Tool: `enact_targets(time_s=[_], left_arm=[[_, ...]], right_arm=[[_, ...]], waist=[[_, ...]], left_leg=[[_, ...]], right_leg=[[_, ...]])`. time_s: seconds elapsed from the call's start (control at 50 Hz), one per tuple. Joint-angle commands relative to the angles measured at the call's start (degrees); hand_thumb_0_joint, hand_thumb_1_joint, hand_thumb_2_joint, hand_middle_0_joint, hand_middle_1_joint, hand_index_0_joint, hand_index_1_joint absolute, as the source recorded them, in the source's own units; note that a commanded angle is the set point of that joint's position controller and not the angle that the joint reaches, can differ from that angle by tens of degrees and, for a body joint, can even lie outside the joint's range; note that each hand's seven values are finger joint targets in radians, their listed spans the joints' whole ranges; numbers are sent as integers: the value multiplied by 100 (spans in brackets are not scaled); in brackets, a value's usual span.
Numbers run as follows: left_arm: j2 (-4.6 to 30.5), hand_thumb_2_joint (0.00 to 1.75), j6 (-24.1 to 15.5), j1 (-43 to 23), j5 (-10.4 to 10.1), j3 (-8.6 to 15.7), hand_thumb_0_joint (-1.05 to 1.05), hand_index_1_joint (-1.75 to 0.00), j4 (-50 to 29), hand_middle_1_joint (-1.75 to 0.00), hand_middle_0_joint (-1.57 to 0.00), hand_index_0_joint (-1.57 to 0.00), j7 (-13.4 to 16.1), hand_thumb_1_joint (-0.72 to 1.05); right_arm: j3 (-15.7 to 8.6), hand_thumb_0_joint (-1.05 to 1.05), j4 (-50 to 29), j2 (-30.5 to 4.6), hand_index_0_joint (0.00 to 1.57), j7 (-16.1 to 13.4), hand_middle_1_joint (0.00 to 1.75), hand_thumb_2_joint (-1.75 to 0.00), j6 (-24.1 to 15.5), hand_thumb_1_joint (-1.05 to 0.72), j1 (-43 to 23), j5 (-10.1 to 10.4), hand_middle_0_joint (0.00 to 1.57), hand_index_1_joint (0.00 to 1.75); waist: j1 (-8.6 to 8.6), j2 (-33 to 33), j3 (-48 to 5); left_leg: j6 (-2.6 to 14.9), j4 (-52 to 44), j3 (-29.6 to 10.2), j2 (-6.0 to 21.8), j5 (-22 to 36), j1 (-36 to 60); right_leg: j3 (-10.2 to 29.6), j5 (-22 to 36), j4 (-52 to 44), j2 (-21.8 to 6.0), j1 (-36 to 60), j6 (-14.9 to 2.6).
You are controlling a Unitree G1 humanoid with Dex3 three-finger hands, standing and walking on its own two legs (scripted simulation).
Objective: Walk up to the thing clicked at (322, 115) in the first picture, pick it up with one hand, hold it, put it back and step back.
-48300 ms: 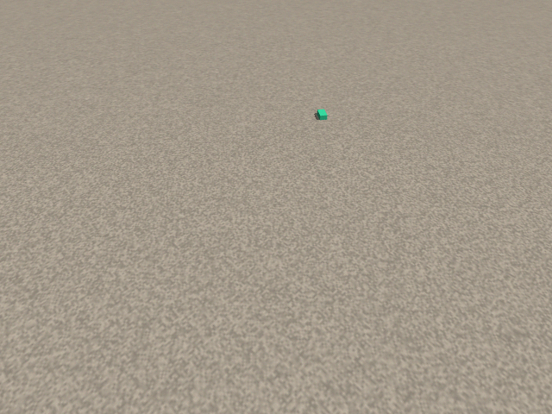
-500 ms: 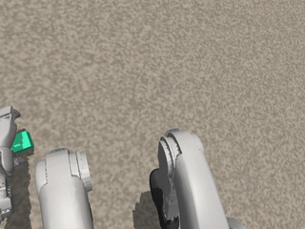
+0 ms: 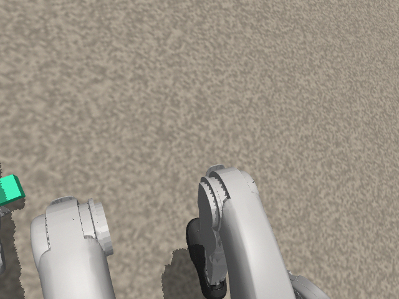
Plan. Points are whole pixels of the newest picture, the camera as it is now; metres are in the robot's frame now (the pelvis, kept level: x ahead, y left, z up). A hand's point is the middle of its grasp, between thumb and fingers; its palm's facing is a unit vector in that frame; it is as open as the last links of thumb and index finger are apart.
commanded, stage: rest palm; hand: left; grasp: from above
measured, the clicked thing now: out of the picture +0.36 +0.32 -0.27
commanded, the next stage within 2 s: close in 0.52 s
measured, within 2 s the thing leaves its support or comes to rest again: neither
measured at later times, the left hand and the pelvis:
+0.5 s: hand out of the picture +0.37 +0.31 -0.24, palm faces -0.36 -0.21 -0.91, open 12.7 cm; pelvis +0.00 +0.00 +0.00, yaw -1 degrees
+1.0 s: hand out of the picture +0.36 +0.31 -0.24, palm faces -0.39 -0.21 -0.90, open 11.4 cm; pelvis +0.00 +0.01 +0.00, yaw -2 degrees
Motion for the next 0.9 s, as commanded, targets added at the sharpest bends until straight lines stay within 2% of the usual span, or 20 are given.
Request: enact_targets(time_s=[0.0,0.06,0.08,0.1,0.16,0.18,0.2,0.22,0.24,0.28,0.3,0.34,0.42,0.5,0.52,0.64,0.74,0.76,0.78,0.88], left_arm=[[1240,75,-206,-1188,-64,-169,0,-86,-666,-88,-22,-24,105,-30],[1091,77,-283,-906,-65,-108,0,-87,-614,-89,-20,-22,193,-31],[881,76,-306,-1002,-46,-385,0,-87,-589,-89,-21,-23,185,-31],[1056,78,-311,-853,-43,-140,0,-88,-478,-89,-20,-22,247,-32],[1039,76,-328,-1039,40,-313,0,-84,-389,-85,-24,-25,310,-28],[1162,75,-333,-926,78,-170,0,-83,-385,-85,-24,-25,380,-28],[1118,75,-335,-1068,109,-249,0,-84,-355,-85,-24,-25,401,-27],[1294,74,-331,-989,141,-144,0,-84,-417,-86,-24,-26,473,-27],[1260,75,-327,-1167,176,-245,0,-83,-371,-84,-25,-26,503,-27],[1392,76,-288,-1168,212,-165,0,-82,-385,-83,-24,-25,620,-28],[1260,74,-242,-1258,188,-333,0,-83,-410,-85,-24,-25,627,-27],[1437,73,-192,-1160,230,-186,0,-82,-366,-84,-25,-26,709,-25],[1442,73,-6,-1002,144,-159,0,-82,-278,-84,-24,-25,701,-26],[1392,71,82,-1014,-44,-167,0,-80,-189,-82,-27,-29,542,-23],[1355,71,99,-787,-79,-98,0,-80,-172,-82,-27,-28,510,-23],[1298,64,-84,-1185,-250,-291,0,-79,-367,-83,-31,-35,340,-13],[1358,60,-235,-1189,-121,-396,0,-75,-409,-78,-36,-40,455,-8],[1184,59,-247,-1193,-133,-527,0,-75,-476,-79,-36,-39,490,-7],[1230,58,-219,-1107,-107,-482,0,-75,-331,-79,-36,-41,502,-6],[1179,58,-160,-1103,-150,-586,0,-72,-329,-76,-38,-42,623,-5]], right_arm=[[-393,0,-7,-1711,20,-26,30,-90,-75,-88,826,22,20,30],[-354,0,38,-1677,20,4,30,-90,-65,-88,957,-22,20,30],[-420,0,-21,-1738,20,19,30,-90,-90,-89,880,-12,20,30],[-355,0,33,-1683,20,21,30,-90,-68,-88,967,-19,20,30],[-326,0,15,-1705,20,49,30,-90,-101,-88,910,6,20,30],[-346,0,19,-1794,20,46,30,-89,-84,-88,946,-10,20,30],[-315,0,-25,-1721,20,57,30,-90,-101,-88,916,23,20,30],[-327,0,9,-1809,20,45,30,-90,-85,-88,919,15,20,30],[-323,0,-40,-1796,20,63,30,-90,-116,-88,881,0,20,30],[-320,0,6,-1838,20,72,30,-90,-148,-88,893,-5,20,30],[-348,0,-107,-1860,20,76,30,-90,-189,-88,772,19,20,30],[-405,0,-43,-1950,20,76,30,-89,-222,-88,838,29,20,30],[-396,0,-63,-1927,20,114,30,-90,-306,-88,771,43,20,30],[-313,0,-105,-1886,20,194,30,-90,-431,-88,732,52,20,30],[-328,0,-73,-1893,20,182,30,-90,-411,-88,754,40,20,30],[-208,0,-46,-1948,20,218,30,-89,-474,-87,774,0,20,30],[-181,0,0,-2021,20,206,30,-89,-459,-87,769,-5,20,30],[-255,0,-47,-2054,20,207,30,-89,-462,-87,698,-6,20,30],[-153,0,-47,-1956,20,224,30,-89,-469,-87,749,-12,20,30],[-161,0,-139,-2041,20,273,30,-89,-529,-87,677,78,20,30]], waist=[[-124,2362,-3487],[-88,2256,-3623],[-145,2306,-3531],[-91,2111,-3602],[-175,2092,-3303],[-146,2022,-3363],[-196,2046,-3221],[-138,2031,-3326],[-211,2065,-3210],[-200,2016,-3276],[-221,2015,-3196],[-190,2142,-3181],[-118,2213,-3167],[-157,2233,-2957],[-85,2231,-3133],[-268,2300,-3197],[-331,2432,-3160],[-334,2410,-3117],[-352,2369,-3105],[-390,2216,-2845]], left_leg=[[203,-1626,831,61,874,2688],[189,-1691,757,56,1115,2762],[187,-1653,775,63,1050,2715],[190,-1673,715,75,1112,2697],[201,-1598,687,82,988,2589],[202,-1681,636,78,1009,2630],[194,-1615,654,81,996,2591],[209,-1670,654,86,992,2595],[209,-1588,707,78,948,2519],[218,-1579,689,91,988,2517],[210,-1536,688,84,877,2474],[207,-1665,668,97,777,2586],[173,-1682,644,112,789,2541],[175,-1646,639,119,827,2479],[164,-1673,632,115,909,2578],[158,-1582,525,137,1185,2789],[153,-1646,513,148,976,2838],[144,-1652,498,142,928,2836],[151,-1609,513,141,988,2841],[153,-1662,423,153,865,2794]], right_leg=[[-976,1031,-1148,144,1614,-421],[-1062,1206,-1091,152,1678,-411],[-1037,1171,-1091,177,1612,-438],[-1066,1220,-1132,189,1730,-445],[-1080,1109,-1056,167,1500,-442],[-1107,1093,-1104,175,1571,-439],[-1089,1105,-1042,171,1474,-443],[-1085,1082,-1141,201,1633,-448],[-1054,1064,-1097,190,1571,-447],[-1058,1059,-1117,191,1663,-430],[-1058,982,-1096,184,1556,-445],[-1091,856,-1147,196,1549,-439],[-1046,860,-1139,171,1563,-450],[-1072,919,-1105,143,1535,-430],[-1054,979,-1149,169,1636,-444],[-1102,1305,-1031,140,1731,-403],[-1160,1146,-1079,186,1740,-435],[-1158,1096,-1074,164,1688,-430],[-1166,1171,-1085,178,1726,-438],[-1198,1055,-1076,154,1650,-444]])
